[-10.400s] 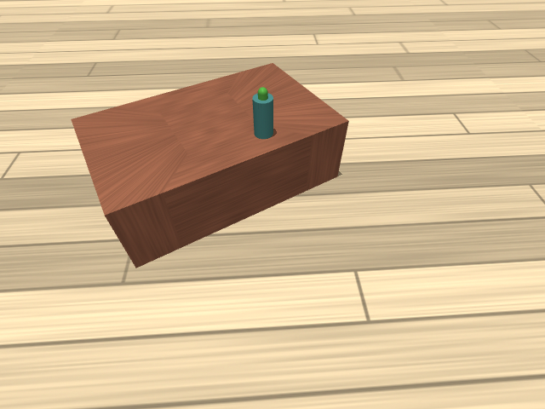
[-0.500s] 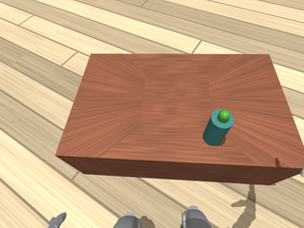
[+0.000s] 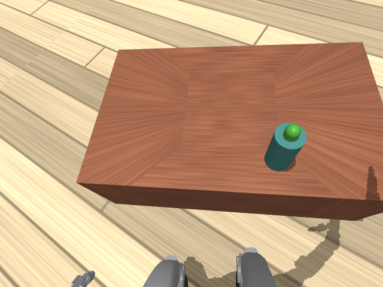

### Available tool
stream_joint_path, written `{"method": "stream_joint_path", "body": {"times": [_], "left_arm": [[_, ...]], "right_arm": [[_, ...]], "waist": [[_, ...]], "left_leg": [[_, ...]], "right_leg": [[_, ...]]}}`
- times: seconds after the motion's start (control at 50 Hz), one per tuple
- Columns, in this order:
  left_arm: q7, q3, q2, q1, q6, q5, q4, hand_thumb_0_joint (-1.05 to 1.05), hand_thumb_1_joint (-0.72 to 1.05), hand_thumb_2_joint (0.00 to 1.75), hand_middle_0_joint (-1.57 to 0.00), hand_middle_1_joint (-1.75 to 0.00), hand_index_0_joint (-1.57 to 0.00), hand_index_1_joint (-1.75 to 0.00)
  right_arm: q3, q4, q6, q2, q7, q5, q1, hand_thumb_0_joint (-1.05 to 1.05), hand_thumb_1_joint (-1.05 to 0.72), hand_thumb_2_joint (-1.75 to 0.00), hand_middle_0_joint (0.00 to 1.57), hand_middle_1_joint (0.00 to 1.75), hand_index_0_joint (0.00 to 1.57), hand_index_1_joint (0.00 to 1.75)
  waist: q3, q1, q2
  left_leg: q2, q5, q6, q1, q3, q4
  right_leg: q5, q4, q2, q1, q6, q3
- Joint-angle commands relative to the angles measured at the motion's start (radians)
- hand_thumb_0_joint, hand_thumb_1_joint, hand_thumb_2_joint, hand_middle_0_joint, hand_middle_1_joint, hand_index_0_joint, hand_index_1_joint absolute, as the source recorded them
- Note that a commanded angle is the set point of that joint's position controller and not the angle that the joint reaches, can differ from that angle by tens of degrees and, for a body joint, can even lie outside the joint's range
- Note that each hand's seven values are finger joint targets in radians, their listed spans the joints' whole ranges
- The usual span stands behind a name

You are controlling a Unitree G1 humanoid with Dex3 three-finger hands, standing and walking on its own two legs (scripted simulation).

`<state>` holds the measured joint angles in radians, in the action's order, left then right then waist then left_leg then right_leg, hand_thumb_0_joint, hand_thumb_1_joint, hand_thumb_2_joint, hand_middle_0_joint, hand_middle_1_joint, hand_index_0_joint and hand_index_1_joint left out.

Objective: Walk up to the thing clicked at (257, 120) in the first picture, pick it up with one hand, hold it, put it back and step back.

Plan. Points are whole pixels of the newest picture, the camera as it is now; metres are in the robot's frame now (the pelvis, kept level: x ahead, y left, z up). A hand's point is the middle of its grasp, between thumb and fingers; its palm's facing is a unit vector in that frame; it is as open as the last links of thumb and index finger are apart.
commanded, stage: go down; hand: right
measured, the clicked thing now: (284, 145) +0.51 -0.23 -0.23
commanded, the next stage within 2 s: approach in 0.16 s
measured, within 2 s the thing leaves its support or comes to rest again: neither
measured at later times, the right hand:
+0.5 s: hand out of the picture +0.41 -0.41 +0.02, palm faces +0.30 +0.95 -0.04, open 17.7 cm
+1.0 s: hand (323, 155) +0.47 -0.33 -0.23, palm faces +0.24 +0.97 +0.00, open 17.5 cm
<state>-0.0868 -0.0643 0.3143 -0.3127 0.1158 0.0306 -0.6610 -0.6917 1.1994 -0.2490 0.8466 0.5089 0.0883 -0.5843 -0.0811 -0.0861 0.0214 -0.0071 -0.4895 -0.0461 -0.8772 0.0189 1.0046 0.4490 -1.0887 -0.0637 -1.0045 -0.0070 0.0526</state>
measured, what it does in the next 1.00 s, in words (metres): lowers itself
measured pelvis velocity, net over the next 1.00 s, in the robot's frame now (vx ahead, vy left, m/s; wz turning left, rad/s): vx -0.07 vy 0.01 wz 0.13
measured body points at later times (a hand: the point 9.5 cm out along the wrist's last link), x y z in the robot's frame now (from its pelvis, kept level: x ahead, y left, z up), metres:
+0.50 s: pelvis -0.01 -0.01 -0.03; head +0.15 -0.06 +0.39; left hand +0.06 +0.28 -0.12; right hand +0.39 -0.46 +0.02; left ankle -0.01 +0.16 -0.66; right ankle +0.03 -0.12 -0.66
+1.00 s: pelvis -0.07 +0.01 -0.25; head +0.17 -0.05 +0.13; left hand +0.00 +0.28 -0.35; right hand +0.45 -0.38 -0.22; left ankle -0.01 +0.16 -0.66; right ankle +0.03 -0.12 -0.66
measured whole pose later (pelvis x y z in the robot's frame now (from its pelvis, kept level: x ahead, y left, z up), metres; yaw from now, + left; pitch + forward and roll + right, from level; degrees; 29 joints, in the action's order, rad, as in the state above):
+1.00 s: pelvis -0.07 +0.01 -0.25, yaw +8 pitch +36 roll +9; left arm 0.04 -0.15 0.29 -0.15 0.01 0.11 -0.63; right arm -0.80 1.27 -0.47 0.95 0.45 0.04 -0.99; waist -0.09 -0.19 0.01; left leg -0.06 -0.72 -0.06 -1.90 0.05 1.98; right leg 0.63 -2.04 -0.07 -2.05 -0.02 0.16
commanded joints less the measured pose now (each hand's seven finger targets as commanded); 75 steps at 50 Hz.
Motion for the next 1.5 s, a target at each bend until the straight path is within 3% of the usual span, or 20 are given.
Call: {"method": "stream_joint_path", "body": {"times": [0.0, 0.26, 0.36, 0.48, 0.6, 0.72, 0.88, 0.9, 1.0, 1.06, 1.18, 1.22, 1.28, 1.32, 1.34, 1.36, 1.38, 1.4, 1.42, 1.48], "left_arm": [[-0.01, 0.085, 0.229, -0.14, 0.011, -0.003, 0.048, 0.0, 0.92, 0.9, -0.19, -0.31, -0.19, -0.3], [0.021, 0.07, 0.214, -0.14, -0.022, -0.007, 0.05, 0.0, 0.9, 0.9, -0.2, -0.3, -0.19, -0.3], [0.034, 0.07, 0.219, -0.123, -0.01, 0.004, 0.04, 0.0, 0.88, 0.91, -0.2, -0.3, -0.19, -0.31], [0.051, 0.039, 0.202, -0.084, 0.012, 0.019, 0.076, 0.0, 0.87, 0.92, -0.19, -0.3, -0.18, -0.31], [0.052, 0.019, 0.22, -0.073, -0.004, 0.036, 0.087, 0.0, 0.89, 0.91, -0.18, -0.3, -0.18, -0.3], [0.059, 0.026, 0.249, -0.048, -0.046, 0.063, 0.088, 0.0, 0.92, 0.9, -0.18, -0.29, -0.18, -0.29], [0.101, 0.021, 0.235, -0.047, -0.083, 0.077, 0.064, 0.0, 0.93, 0.89, -0.19, -0.3, -0.19, -0.3], [0.105, 0.014, 0.237, -0.049, -0.089, 0.078, 0.062, 0.0, 0.93, 0.89, -0.19, -0.3, -0.2, -0.29], [0.127, 0.003, 0.236, -0.038, -0.121, 0.074, 0.068, 0.0, 0.91, 0.89, -0.2, -0.31, -0.2, -0.3], [0.129, 0.011, 0.242, -0.034, -0.138, 0.068, 0.088, 0.0, 0.91, 0.89, -0.2, -0.3, -0.2, -0.3], [0.116, 0.047, 0.243, -0.042, -0.16, 0.046, 0.101, 0.0, 0.92, 0.89, -0.19, -0.3, -0.2, -0.3], [0.112, 0.052, 0.231, -0.047, -0.169, 0.042, 0.099, 0.0, 0.92, 0.89, -0.19, -0.3, -0.2, -0.29], [0.108, 0.044, 0.205, -0.041, -0.167, 0.035, 0.092, 0.0, 0.92, 0.9, -0.19, -0.3, -0.2, -0.3], [0.102, 0.043, 0.207, -0.05, -0.17, 0.032, 0.09, 0.0, 0.91, 0.9, -0.19, -0.3, -0.2, -0.3], [0.103, 0.055, 0.211, -0.062, -0.176, 0.033, 0.087, 0.0, 0.91, 0.89, -0.19, -0.3, -0.2, -0.3], [0.107, 0.042, 0.186, -0.046, -0.175, 0.032, 0.101, 0.0, 0.91, 0.89, -0.19, -0.3, -0.2, -0.3], [0.106, 0.048, 0.194, -0.061, -0.177, 0.033, 0.092, 0.0, 0.92, 0.89, -0.19, -0.31, -0.2, -0.3], [0.108, 0.034, 0.177, -0.053, -0.173, 0.037, 0.091, 0.0, 0.91, 0.9, -0.2, -0.3, -0.2, -0.3], [0.107, 0.041, 0.189, -0.05, -0.171, 0.034, 0.088, 0.0, 0.91, 0.9, -0.2, -0.31, -0.2, -0.3], [0.111, 0.036, 0.19, -0.049, -0.175, 0.035, 0.105, 0.0, 0.91, 0.9, -0.2, -0.31, -0.21, -0.3]], "right_arm": [[-0.058, -0.192, -0.082, 0.42, 0.008, 0.029, -0.256, 0.0, 0.5, -0.04, 0.06, 0.04, 0.05, 0.04], [-0.079, -0.195, -0.101, 0.458, 0.001, 0.019, -0.311, 0.0, 0.59, -0.04, 0.04, 0.05, 0.04, 0.05], [-0.025, -0.046, -0.157, 0.336, 0.023, 0.049, -0.317, 0.0, 0.61, -0.06, 0.03, 0.06, 0.04, 0.06], [-0.031, -0.029, -0.296, 0.275, 0.053, 0.108, -0.38, 0.0, 0.61, -0.07, 0.02, 0.06, 0.04, 0.06], [-0.122, -0.083, -0.364, 0.38, 0.059, 0.132, -0.457, 0.0, 0.58, -0.03, 0.05, 0.04, 0.05, 0.04], [-0.196, -0.188, -0.351, 0.569, 0.025, 0.035, -0.604, 0.0, 0.54, -0.01, 0.07, 0.04, 0.06, 0.03], [-0.109, -0.118, -0.291, 0.439, -0.036, -0.012, -0.686, 0.0, 0.51, -0.02, 0.07, 0.03, 0.05, 0.03], [-0.148, -0.161, -0.294, 0.512, -0.053, -0.028, -0.706, 0.0, 0.5, -0.02, 0.07, 0.03, 0.06, 0.03], [-0.104, -0.144, -0.27, 0.438, -0.092, -0.046, -0.673, 0.0, 0.46, -0.02, 0.07, 0.03, 0.06, 0.03], [-0.111, -0.293, -0.26, 0.462, -0.132, -0.043, -0.741, 0.0, 0.48, -0.01, 0.07, 0.03, 0.05, 0.03], [-0.061, -0.444, -0.201, 0.394, -0.22, -0.045, -0.781, 0.0, 0.41, -0.02, 0.07, 0.02, 0.05, 0.02], [-0.045, -0.455, -0.18, 0.369, -0.252, -0.05, -0.772, 0.0, 0.41, -0.02, 0.07, 0.03, 0.05, 0.03], [0.022, -0.338, -0.155, 0.223, -0.273, -0.034, -0.683, 0.0, 0.42, -0.02, 0.07, 0.03, 0.05, 0.03], [-0.048, -0.473, -0.17, 0.349, -0.292, -0.034, -0.745, 0.0, 0.45, -0.02, 0.06, 0.03, 0.05, 0.03], [-0.054, -0.418, -0.158, 0.342, -0.295, -0.04, -0.686, 0.0, 0.48, -0.02, 0.06, 0.03, 0.05, 0.03], [0.004, -0.351, -0.149, 0.238, -0.287, -0.034, -0.644, 0.0, 0.47, -0.02, 0.06, 0.03, 0.05, 0.03], [-0.018, -0.324, -0.149, 0.238, -0.287, -0.026, -0.623, 0.0, 0.45, -0.02, 0.06, 0.03, 0.05, 0.03], [0.022, -0.296, -0.153, 0.167, -0.276, -0.018, -0.609, 0.0, 0.46, -0.03, 0.06, 0.03, 0.05, 0.03], [-0.014, -0.272, -0.155, 0.191, -0.275, -0.009, -0.589, 0.0, 0.47, -0.03, 0.06, 0.04, 0.05, 0.04], [0.012, -0.295, -0.165, 0.172, -0.259, -0.005, -0.604, 0.0, 0.48, -0.04, 0.06, 0.04, 0.05, 0.04]], "waist": [[-0.477, 0.026, -0.225], [-0.442, 0.018, -0.246], [-0.316, -0.02, -0.178], [-0.406, -0.04, -0.186], [-0.589, -0.022, -0.274], [-0.725, 0.0, -0.426], [-0.764, -0.092, -0.374], [-0.776, -0.074, -0.386], [-0.687, -0.082, -0.356], [-0.776, -0.058, -0.413], [-0.826, -0.047, -0.427], [-0.811, -0.045, -0.423], [-0.671, -0.083, -0.295], [-0.699, -0.056, -0.328], [-0.702, -0.053, -0.314], [-0.661, -0.073, -0.267], [-0.635, -0.086, -0.219], [-0.596, -0.1, -0.207], [-0.575, -0.093, -0.193], [-0.588, -0.097, -0.209]], "left_leg": [[-0.022, 0.291, 0.065, 0.036, 0.027, -0.076], [-0.026, 0.301, 0.069, 0.032, 0.032, -0.078], [-0.028, 0.203, 0.069, -0.129, 0.035, -0.01], [-0.033, 0.117, 0.064, -0.327, 0.033, 0.178], [-0.034, 0.134, 0.065, -0.541, 0.047, 0.413], [-0.027, 0.103, 0.068, -0.684, 0.049, 0.588], [-0.049, 0.067, 0.062, -0.813, 0.079, 0.736], [-0.047, 0.061, 0.065, -0.828, 0.077, 0.762], [-0.054, -0.006, 0.071, -0.889, 0.109, 0.837], [-0.055, -0.03, 0.076, -0.886, 0.117, 0.875], [-0.063, -0.114, 0.079, -0.885, 0.113, 0.872], [-0.066, -0.102, 0.079, -0.88, 0.107, 0.864], [-0.072, -0.137, 0.072, -0.899, 0.109, 0.827], [-0.069, -0.115, 0.076, -0.878, 0.098, 0.833], [-0.07, -0.088, 0.075, -0.859, 0.095, 0.832], [-0.072, -0.065, 0.07, -0.85, 0.095, 0.823], [-0.07, -0.046, 0.067, -0.839, 0.094, 0.824], [-0.071, -0.008, 0.064, -0.836, 0.096, 0.831], [-0.07, -0.002, 0.064, -0.852, 0.094, 0.833], [-0.069, -0.005, 0.067, -0.845, 0.094, 0.837]], "right_leg": [[-0.431, 0.102, 0.011, 0.487, 0.025, 0.02], [-0.439, 0.101, 0.012, 0.46, 0.027, 0.024], [-0.299, 0.051, -0.005, 0.312, 0.027, 0.05], [-0.194, -0.133, -0.005, 0.123, 0.028, 0.048], [-0.326, -0.364, -0.017, 0.027, 0.017, 0.079], [-0.295, -0.498, -0.028, -0.015, -0.003, 0.096], [-0.171, -0.721, -0.024, -0.249, 0.016, 0.082], [-0.158, -0.735, -0.023, -0.268, 0.015, 0.079], [-0.025, -0.784, -0.016, -0.436, 0.021, 0.076], [0.022, -0.797, -0.013, -0.43, 0.018, 0.077], [0.149, -0.779, -0.006, -0.455, 0.017, 0.056], [0.137, -0.778, -0.007, -0.464, 0.017, 0.046], [0.185, -0.79, -0.008, -0.583, 0.033, 0.041], [0.162, -0.789, -0.006, -0.586, 0.035, 0.033], [0.127, -0.794, -0.007, -0.584, 0.035, 0.028], [0.109, -0.803, -0.01, -0.604, 0.039, 0.027], [0.097, -0.815, -0.011, -0.636, 0.045, 0.031], [0.066, -0.827, -0.012, -0.661, 0.046, 0.034], [0.059, -0.831, -0.012, -0.676, 0.049, 0.037], [0.058, -0.83, -0.011, -0.677, 0.05, 0.04]]}}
